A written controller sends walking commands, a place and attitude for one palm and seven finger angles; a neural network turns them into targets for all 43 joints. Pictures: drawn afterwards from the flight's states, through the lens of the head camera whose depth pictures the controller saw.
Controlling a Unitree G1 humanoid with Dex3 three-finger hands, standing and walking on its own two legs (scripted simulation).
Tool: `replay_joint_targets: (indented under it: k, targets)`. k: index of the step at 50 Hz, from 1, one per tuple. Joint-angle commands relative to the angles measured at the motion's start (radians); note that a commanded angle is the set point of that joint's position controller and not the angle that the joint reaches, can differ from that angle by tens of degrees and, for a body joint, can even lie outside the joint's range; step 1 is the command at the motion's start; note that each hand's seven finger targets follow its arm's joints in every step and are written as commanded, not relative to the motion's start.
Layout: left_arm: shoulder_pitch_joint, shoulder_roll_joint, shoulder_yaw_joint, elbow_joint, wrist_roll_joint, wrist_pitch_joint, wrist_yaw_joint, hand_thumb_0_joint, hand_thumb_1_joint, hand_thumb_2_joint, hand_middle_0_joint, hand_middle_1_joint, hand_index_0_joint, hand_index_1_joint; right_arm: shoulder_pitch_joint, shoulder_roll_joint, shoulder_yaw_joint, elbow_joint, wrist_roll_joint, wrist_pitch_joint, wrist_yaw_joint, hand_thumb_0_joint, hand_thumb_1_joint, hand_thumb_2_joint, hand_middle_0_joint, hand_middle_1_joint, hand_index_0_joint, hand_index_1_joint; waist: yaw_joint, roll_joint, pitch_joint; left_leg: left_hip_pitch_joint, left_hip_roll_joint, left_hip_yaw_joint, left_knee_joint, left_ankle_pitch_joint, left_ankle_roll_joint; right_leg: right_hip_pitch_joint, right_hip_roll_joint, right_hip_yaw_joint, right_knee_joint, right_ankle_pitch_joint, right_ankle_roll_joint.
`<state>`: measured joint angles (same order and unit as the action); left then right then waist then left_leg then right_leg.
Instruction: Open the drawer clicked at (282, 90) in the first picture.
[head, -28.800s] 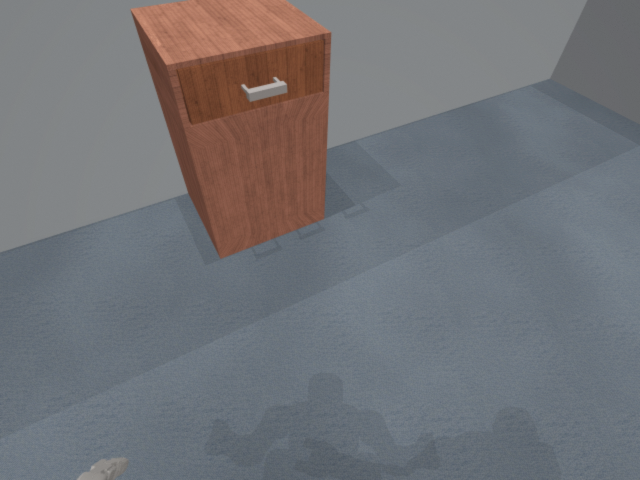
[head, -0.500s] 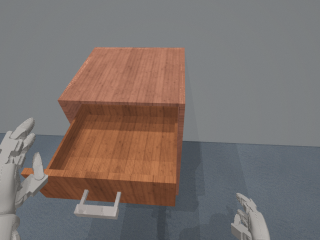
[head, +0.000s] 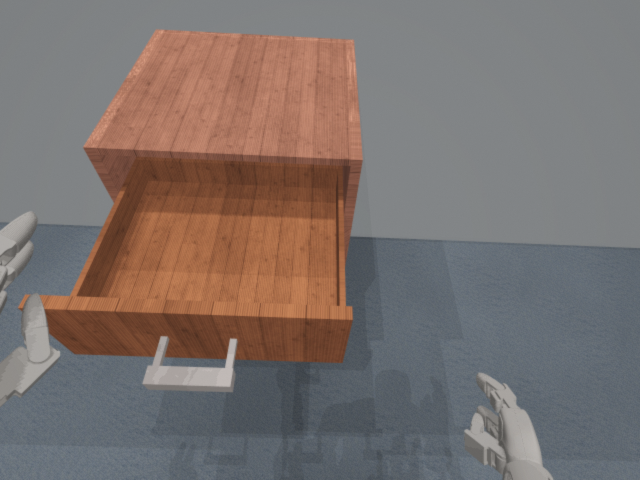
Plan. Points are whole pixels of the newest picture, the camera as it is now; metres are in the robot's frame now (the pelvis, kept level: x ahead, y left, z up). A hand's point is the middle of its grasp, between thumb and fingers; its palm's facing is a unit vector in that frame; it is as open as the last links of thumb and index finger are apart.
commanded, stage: step back with the hand held close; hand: left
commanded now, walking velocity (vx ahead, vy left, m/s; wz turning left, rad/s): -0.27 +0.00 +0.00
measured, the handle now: (194, 362) +0.28 +0.20 -0.08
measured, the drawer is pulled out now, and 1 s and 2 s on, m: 0.30 0.30 0.30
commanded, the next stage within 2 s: stop stepping back and stand still in 0.80 s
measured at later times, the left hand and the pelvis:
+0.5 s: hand (10, 431) +0.14 +0.24 +0.16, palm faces +0.36 -0.80 -0.48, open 7.4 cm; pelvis -0.07 -0.01 -0.01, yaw -1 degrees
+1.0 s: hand out of the picture +0.00 +0.19 +0.17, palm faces +0.30 -0.83 -0.46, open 7.4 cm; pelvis -0.19 -0.03 +0.00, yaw -1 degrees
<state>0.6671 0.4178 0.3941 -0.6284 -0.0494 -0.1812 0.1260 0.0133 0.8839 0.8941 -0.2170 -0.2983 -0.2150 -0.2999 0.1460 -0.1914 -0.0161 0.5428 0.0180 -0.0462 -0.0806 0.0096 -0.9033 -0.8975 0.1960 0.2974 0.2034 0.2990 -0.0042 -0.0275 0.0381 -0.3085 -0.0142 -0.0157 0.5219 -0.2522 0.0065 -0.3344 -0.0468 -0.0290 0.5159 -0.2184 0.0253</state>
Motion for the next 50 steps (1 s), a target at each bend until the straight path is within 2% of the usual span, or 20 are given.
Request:
replay_joint_targets:
  k: [1, 4, 10, 12, 15, 17, 21, 24, 27, 28, 30, 32, 34, 36, 37, 39, 40, 42, 46, 50]
  targets:
    - [-0.002, 0.105, 0.100, -0.217, 0.004, -0.075, 0.028, 0.000, 0.900, 0.900, -0.200, -0.300, -0.200, -0.300, -0.088, -0.136, -0.034, -0.155, -0.007, -0.078, -0.006, 0.000, -0.900, -0.900, 0.200, 0.300, 0.200, 0.300, 0.014, 0.154, -0.156, -0.153, 0.157, -0.090, -0.145, 0.132, 0.049, 0.206, -0.017, 0.008, 0.061, 0.116, -0.021]
    - [-0.032, 0.100, 0.089, -0.196, 0.006, -0.079, 0.031, 0.000, 0.900, 0.900, -0.200, -0.300, -0.200, -0.300, -0.074, -0.135, -0.032, -0.153, -0.003, -0.087, -0.004, 0.000, -0.900, -0.900, 0.200, 0.300, 0.200, 0.300, 0.005, 0.075, -0.123, -0.192, 0.118, -0.071, -0.095, -0.059, 0.043, 0.158, -0.047, 0.068, -0.007, 0.086, -0.033]
    - [-0.099, 0.119, 0.077, -0.188, 0.014, -0.081, 0.051, 0.000, 0.900, 0.900, -0.200, -0.300, -0.200, -0.300, -0.054, -0.137, -0.033, -0.112, -0.010, -0.088, -0.008, 0.000, -0.900, -0.900, 0.200, 0.300, 0.200, 0.300, -0.006, -0.076, -0.108, 0.072, 0.003, -0.003, 0.184, -0.148, 0.001, -0.190, -0.193, 0.197, -0.275, -0.216, -0.121]
    - [-0.094, 0.109, 0.073, -0.197, 0.016, -0.079, 0.055, 0.000, 0.900, 0.900, -0.200, -0.300, -0.200, -0.300, -0.059, -0.128, -0.022, -0.115, -0.014, -0.085, -0.011, 0.000, -0.900, -0.900, 0.200, 0.300, 0.200, 0.300, -0.009, -0.025, -0.106, 0.054, 0.040, -0.036, 0.050, -0.134, 0.012, -0.154, -0.144, 0.126, -0.200, -0.195, -0.089]
    - [-0.077, 0.126, 0.105, -0.243, 0.026, -0.086, 0.061, 0.000, 0.900, 0.900, -0.200, -0.300, -0.200, -0.300, -0.093, -0.145, -0.025, -0.154, -0.007, -0.092, -0.018, 0.000, -0.900, -0.900, 0.200, 0.300, 0.200, 0.300, 0.001, 0.276, -0.113, -0.259, 0.237, -0.266, -0.297, -0.203, 0.084, 0.116, 0.030, 0.002, 0.177, -0.156, -0.008]
    - [-0.077, 0.118, 0.110, -0.241, 0.036, -0.101, 0.059, 0.000, 0.900, 0.900, -0.200, -0.300, -0.200, -0.300, -0.081, -0.135, -0.031, -0.167, -0.011, -0.109, -0.015, 0.000, -0.900, -0.900, 0.200, 0.300, 0.200, 0.300, 0.006, 0.272, -0.115, -0.436, 0.306, -0.310, -0.372, -0.373, 0.129, 0.235, 0.059, 0.023, 0.398, -0.204, -0.005]
    - [-0.030, 0.106, 0.096, -0.227, 0.015, -0.107, 0.046, 0.000, 0.900, 0.900, -0.200, -0.300, -0.200, -0.300, -0.061, -0.136, -0.034, -0.129, -0.008, -0.144, 0.002, 0.000, -0.900, -0.900, 0.200, 0.300, 0.200, 0.300, 0.017, 0.165, -0.141, -0.120, 0.235, -0.190, -0.136, 0.134, 0.107, 0.074, 0.035, 0.010, 0.126, -0.144, -0.018]
    - [-0.038, 0.112, 0.090, -0.227, 0.004, -0.122, 0.022, 0.000, 0.900, 0.900, -0.200, -0.300, -0.200, -0.300, -0.059, -0.152, -0.020, -0.088, -0.023, -0.161, 0.014, 0.000, -0.900, -0.900, 0.200, 0.300, 0.200, 0.300, 0.019, 0.236, -0.180, 0.005, 0.241, -0.206, -0.103, 0.369, 0.104, 0.083, 0.047, 0.005, -0.016, -0.065, -0.018]
    - [-0.060, 0.131, 0.100, -0.234, 0.007, -0.133, 0.011, 0.000, 0.900, 0.900, -0.200, -0.300, -0.200, -0.300, -0.057, -0.151, -0.019, -0.073, -0.017, -0.154, 0.022, 0.000, -0.900, -0.900, 0.200, 0.300, 0.200, 0.300, 0.018, 0.146, -0.287, 0.118, 0.190, -0.108, 0.037, 0.593, 0.057, 0.158, -0.004, 0.042, -0.125, 0.339, -0.031]
    - [-0.036, 0.123, 0.095, -0.214, -0.005, -0.119, 0.003, 0.000, 0.900, 0.900, -0.200, -0.300, -0.200, -0.300, -0.065, -0.144, -0.035, -0.089, 0.003, -0.151, 0.023, 0.000, -0.900, -0.900, 0.200, 0.300, 0.200, 0.300, 0.017, -0.007, -0.345, 0.119, 0.120, -0.023, 0.128, 0.499, 0.019, 0.193, -0.066, 0.068, -0.116, 0.510, -0.048]
    - [0.005, 0.171, 0.146, -0.181, -0.015, -0.108, 0.006, 0.000, 0.900, 0.900, -0.200, -0.300, -0.200, -0.300, -0.090, -0.131, -0.053, -0.104, 0.030, -0.131, 0.017, 0.000, -0.900, -0.900, 0.200, 0.300, 0.200, 0.300, 0.021, -0.211, -0.337, -0.036, -0.031, 0.026, 0.428, -0.139, -0.024, 0.154, -0.287, 0.229, -0.146, 0.720, -0.171]
    - [0.050, 0.156, 0.146, -0.172, -0.019, -0.099, 0.012, 0.000, 0.900, 0.900, -0.200, -0.300, -0.200, -0.300, -0.129, -0.089, -0.029, -0.113, 0.020, -0.106, 0.005, 0.000, -0.900, -0.900, 0.200, 0.300, 0.200, 0.300, 0.025, -0.137, -0.244, -0.205, -0.015, -0.049, 0.585, -0.281, -0.024, 0.169, -0.337, 0.214, -0.139, 0.718, -0.226]
    - [0.045, 0.131, 0.143, -0.151, 0.004, -0.088, 0.019, 0.000, 0.900, 0.900, -0.200, -0.300, -0.200, -0.300, -0.165, -0.050, 0.006, -0.114, -0.001, -0.075, -0.009, 0.000, -0.900, -0.900, 0.200, 0.300, 0.200, 0.300, 0.002, -0.133, -0.175, -0.209, 0.015, -0.026, 0.412, -0.275, -0.028, 0.164, -0.260, 0.120, -0.107, 0.769, -0.185]
    - [0.024, 0.116, 0.126, -0.158, 0.009, -0.078, 0.020, 0.000, 0.900, 0.900, -0.200, -0.300, -0.200, -0.300, -0.159, -0.065, 0.017, -0.106, -0.001, -0.058, -0.025, 0.000, -0.900, -0.900, 0.200, 0.300, 0.200, 0.300, -0.018, -0.075, -0.128, -0.160, 0.006, -0.001, -0.034, -0.113, -0.031, 0.219, -0.149, 0.042, -0.008, 0.763, -0.108]
    - [0.025, 0.116, 0.115, -0.183, 0.003, -0.078, 0.025, 0.000, 0.900, 0.900, -0.200, -0.300, -0.200, -0.300, -0.139, -0.079, 0.008, -0.101, -0.001, -0.051, -0.032, 0.000, -0.900, -0.900, 0.200, 0.300, 0.200, 0.300, -0.033, 0.005, -0.147, -0.073, 0.022, 0.015, -0.258, 0.146, -0.036, 0.237, -0.093, 0.008, 0.075, 0.659, -0.065]
    - [-0.016, 0.132, 0.096, -0.262, 0.015, -0.093, 0.032, 0.000, 0.900, 0.900, -0.200, -0.300, -0.200, -0.300, -0.101, -0.107, -0.042, -0.101, -0.015, -0.063, -0.016, 0.000, -0.900, -0.900, 0.200, 0.300, 0.200, 0.300, -0.008, 0.248, -0.226, 0.220, 0.316, -0.216, -0.152, 0.956, 0.060, -0.052, -0.001, 0.010, 0.241, -0.086, -0.014]
    - [0.034, 0.108, 0.077, -0.235, 0.026, -0.090, 0.032, 0.000, 0.900, 0.900, -0.200, -0.300, -0.200, -0.300, -0.073, -0.104, -0.061, -0.094, -0.007, -0.076, -0.001, 0.000, -0.900, -0.900, 0.200, 0.300, 0.200, 0.300, -0.010, 0.241, -0.262, 0.309, 0.388, -0.213, -0.081, 1.043, 0.119, -0.134, 0.009, 0.053, 0.381, -0.275, -0.024]
    - [0.032, 0.137, 0.109, -0.302, 0.004, -0.107, 0.024, 0.000, 0.900, 0.900, -0.200, -0.300, -0.200, -0.300, -0.070, -0.105, -0.055, -0.102, -0.026, -0.116, 0.011, 0.000, -0.900, -0.900, 0.200, 0.300, 0.200, 0.300, 0.005, 0.262, -0.292, 0.203, 0.372, -0.207, -0.105, 0.925, 0.169, -0.116, 0.029, 0.067, 0.491, -0.334, -0.013]
    - [0.013, 0.121, 0.101, -0.390, 0.003, -0.071, 0.037, 0.000, 0.900, 0.900, -0.200, -0.300, -0.200, -0.300, -0.064, -0.119, -0.050, -0.080, -0.018, -0.134, 0.024, 0.000, -0.900, -0.900, 0.200, 0.300, 0.200, 0.300, 0.002, 0.255, -0.251, 0.189, 0.299, -0.117, -0.105, 0.736, 0.127, -0.074, 0.032, 0.022, 0.381, -0.227, -0.001]
    - [0.051, 0.125, 0.123, -0.277, -0.010, -0.035, 0.047, 0.000, 0.900, 0.900, -0.200, -0.300, -0.200, -0.300, -0.061, -0.130, -0.020, -0.111, 0.005, -0.126, 0.023, 0.000, -0.900, -0.900, 0.200, 0.300, 0.200, 0.300, -0.001, 0.212, -0.142, -0.057, 0.214, -0.067, -0.141, -0.062, 0.071, 0.153, 0.023, -0.036, 0.012, -0.157, 0.001]
